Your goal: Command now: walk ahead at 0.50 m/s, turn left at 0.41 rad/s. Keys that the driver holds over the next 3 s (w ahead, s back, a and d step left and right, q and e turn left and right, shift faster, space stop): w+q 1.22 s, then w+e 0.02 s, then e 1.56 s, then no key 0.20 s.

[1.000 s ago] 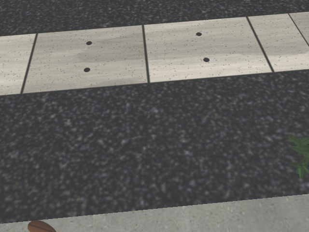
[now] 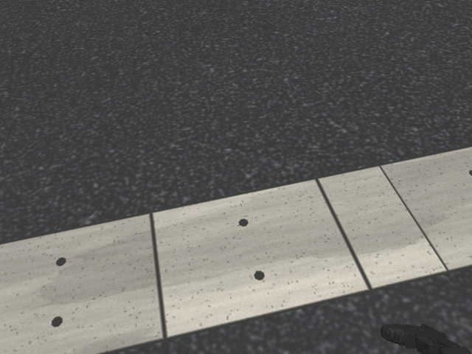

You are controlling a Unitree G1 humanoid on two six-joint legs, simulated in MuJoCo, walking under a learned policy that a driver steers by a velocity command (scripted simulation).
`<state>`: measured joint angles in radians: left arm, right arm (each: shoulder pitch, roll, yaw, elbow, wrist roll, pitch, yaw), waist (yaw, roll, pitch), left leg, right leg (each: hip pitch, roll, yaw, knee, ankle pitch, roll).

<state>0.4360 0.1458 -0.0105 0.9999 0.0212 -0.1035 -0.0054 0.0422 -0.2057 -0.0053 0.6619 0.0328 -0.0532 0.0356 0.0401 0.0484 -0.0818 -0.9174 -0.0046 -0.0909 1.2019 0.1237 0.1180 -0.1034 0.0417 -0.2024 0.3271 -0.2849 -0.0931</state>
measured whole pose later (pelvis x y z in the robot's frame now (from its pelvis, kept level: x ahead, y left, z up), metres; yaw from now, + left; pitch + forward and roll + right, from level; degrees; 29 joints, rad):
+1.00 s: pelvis +0.55 +0.06 +0.00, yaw +35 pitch +2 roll -2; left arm 0.34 0.28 0.08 0.82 0.01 -0.09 0.01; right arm 0.15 -0.29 -0.07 0.59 0.02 -0.01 0.01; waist 0.08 0.04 0.01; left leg -0.73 0.10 -0.04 0.96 -0.13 -0.01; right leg -0.11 -0.01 -0.15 0.34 -0.25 0.00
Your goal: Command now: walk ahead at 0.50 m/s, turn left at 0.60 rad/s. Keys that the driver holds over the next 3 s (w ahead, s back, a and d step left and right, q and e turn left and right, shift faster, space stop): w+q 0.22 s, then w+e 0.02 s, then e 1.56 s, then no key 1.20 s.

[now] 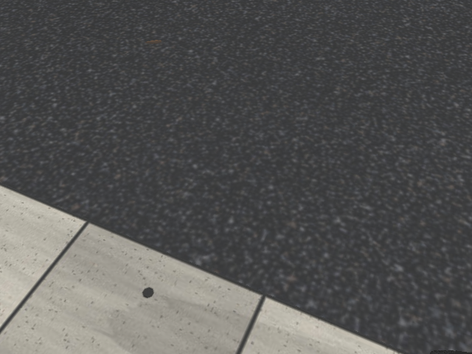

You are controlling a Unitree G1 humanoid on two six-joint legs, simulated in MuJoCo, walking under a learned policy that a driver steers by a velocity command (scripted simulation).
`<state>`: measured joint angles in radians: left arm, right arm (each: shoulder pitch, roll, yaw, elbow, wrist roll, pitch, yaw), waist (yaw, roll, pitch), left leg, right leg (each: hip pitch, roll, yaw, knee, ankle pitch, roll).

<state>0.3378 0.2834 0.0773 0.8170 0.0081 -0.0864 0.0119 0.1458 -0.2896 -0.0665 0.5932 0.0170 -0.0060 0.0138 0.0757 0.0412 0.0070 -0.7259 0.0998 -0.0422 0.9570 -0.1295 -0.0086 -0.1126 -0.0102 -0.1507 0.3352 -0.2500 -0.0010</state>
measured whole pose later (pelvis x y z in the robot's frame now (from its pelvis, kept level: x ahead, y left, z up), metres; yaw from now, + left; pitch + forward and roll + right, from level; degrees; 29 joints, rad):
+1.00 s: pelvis +0.36 +0.08 -0.01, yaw -8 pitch +4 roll +1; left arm 0.16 0.29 0.08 0.63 0.00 0.04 0.03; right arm 0.14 -0.26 -0.06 0.72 0.00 0.01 -0.04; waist 0.03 -0.01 0.02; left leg -0.47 -0.02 -0.12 0.74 -0.34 -0.06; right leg -0.45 0.11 0.16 0.50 -0.11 -0.04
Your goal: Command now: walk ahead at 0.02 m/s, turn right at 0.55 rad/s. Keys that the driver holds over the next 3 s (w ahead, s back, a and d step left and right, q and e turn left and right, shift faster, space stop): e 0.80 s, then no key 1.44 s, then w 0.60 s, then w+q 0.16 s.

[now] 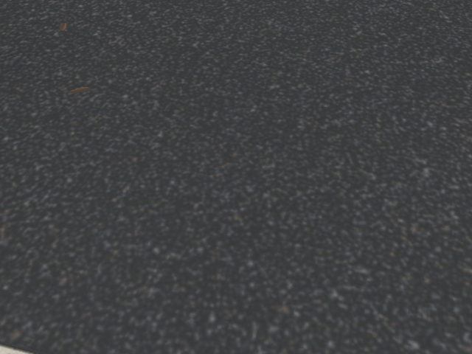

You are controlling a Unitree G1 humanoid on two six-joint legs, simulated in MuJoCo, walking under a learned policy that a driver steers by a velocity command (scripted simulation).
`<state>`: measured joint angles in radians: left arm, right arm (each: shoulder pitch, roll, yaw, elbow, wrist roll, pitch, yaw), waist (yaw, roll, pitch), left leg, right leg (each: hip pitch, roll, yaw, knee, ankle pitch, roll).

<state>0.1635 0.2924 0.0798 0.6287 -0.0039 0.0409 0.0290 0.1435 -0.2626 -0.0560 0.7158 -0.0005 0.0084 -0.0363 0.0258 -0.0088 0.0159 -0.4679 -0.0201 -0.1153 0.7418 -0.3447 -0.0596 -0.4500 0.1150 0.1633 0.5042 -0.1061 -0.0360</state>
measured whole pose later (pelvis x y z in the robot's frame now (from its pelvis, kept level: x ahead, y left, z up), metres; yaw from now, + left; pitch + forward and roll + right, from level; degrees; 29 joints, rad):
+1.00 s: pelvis +0.00 +0.02 +0.00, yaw -34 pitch +2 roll +0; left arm 0.15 0.30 0.06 0.62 0.00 0.04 0.03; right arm 0.15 -0.26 -0.06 0.70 -0.03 -0.02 0.00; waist 0.00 -0.05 0.02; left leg -0.29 -0.03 -0.03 0.53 -0.26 0.02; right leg -0.38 0.11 0.19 0.72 -0.45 0.01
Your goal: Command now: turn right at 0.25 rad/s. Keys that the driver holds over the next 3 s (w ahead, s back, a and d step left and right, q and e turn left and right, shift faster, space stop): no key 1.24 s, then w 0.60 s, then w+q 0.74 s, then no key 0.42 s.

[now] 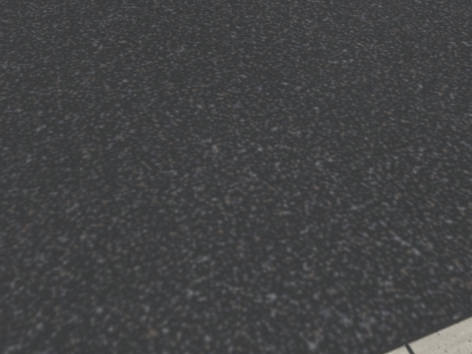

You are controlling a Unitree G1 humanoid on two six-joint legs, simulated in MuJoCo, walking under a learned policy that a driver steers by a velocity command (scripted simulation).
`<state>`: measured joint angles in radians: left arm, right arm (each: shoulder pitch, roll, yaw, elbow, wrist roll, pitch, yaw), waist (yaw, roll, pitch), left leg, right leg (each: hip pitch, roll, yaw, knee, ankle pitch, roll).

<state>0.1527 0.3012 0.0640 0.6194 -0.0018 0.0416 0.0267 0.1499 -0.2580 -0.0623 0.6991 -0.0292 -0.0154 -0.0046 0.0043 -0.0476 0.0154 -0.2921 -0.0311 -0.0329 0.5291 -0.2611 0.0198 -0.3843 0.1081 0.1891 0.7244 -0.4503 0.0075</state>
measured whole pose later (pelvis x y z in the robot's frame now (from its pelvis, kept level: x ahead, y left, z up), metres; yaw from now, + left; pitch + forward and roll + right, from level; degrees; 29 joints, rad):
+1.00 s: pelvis -0.01 -0.03 +0.00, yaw -1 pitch -2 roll +0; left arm 0.25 0.21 0.03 0.89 0.00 -0.01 0.03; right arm 0.22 -0.22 -0.04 0.96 0.00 0.01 -0.05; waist -0.01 0.00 0.04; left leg -0.23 0.03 -0.04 0.52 -0.26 -0.04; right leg -0.17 0.02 0.06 0.52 -0.32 0.00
